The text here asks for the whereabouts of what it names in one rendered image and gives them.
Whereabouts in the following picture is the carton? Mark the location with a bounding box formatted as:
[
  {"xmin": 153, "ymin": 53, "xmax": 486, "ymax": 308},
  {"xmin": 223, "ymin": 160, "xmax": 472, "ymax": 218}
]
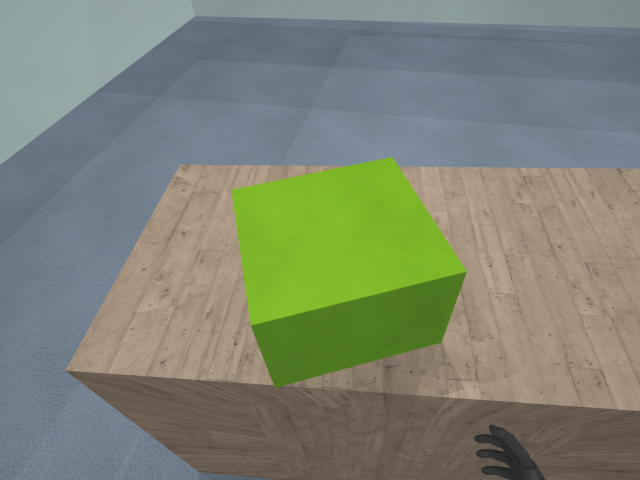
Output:
[{"xmin": 231, "ymin": 157, "xmax": 467, "ymax": 388}]

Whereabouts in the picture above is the pedestal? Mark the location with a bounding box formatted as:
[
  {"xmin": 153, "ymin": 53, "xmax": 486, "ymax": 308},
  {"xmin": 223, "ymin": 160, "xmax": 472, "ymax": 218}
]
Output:
[{"xmin": 65, "ymin": 165, "xmax": 640, "ymax": 480}]

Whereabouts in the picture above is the right robot hand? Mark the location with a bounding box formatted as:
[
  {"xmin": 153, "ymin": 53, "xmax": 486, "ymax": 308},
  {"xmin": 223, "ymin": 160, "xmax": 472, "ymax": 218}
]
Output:
[{"xmin": 474, "ymin": 425, "xmax": 545, "ymax": 480}]

